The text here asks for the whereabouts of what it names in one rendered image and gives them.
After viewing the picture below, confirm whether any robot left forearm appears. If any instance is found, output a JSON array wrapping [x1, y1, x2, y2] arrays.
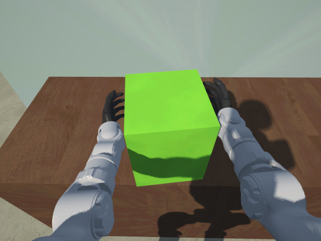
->
[[52, 121, 125, 229]]

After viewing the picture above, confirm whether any robot right upper arm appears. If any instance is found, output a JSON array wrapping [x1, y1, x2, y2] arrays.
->
[[240, 170, 321, 241]]

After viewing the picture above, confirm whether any robot right hand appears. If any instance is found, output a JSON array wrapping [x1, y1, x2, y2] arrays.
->
[[203, 78, 232, 116]]

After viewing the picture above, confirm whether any carton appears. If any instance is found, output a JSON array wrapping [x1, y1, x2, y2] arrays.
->
[[124, 69, 220, 187]]

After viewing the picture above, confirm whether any robot left upper arm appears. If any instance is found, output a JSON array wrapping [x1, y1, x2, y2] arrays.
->
[[32, 189, 114, 241]]

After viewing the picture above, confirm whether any robot left hand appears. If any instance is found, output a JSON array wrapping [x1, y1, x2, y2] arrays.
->
[[102, 90, 125, 124]]

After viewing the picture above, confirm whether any robot right forearm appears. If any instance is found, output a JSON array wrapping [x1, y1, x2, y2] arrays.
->
[[217, 107, 306, 204]]

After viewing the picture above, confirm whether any pedestal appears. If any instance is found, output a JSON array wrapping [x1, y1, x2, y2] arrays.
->
[[0, 77, 321, 239]]

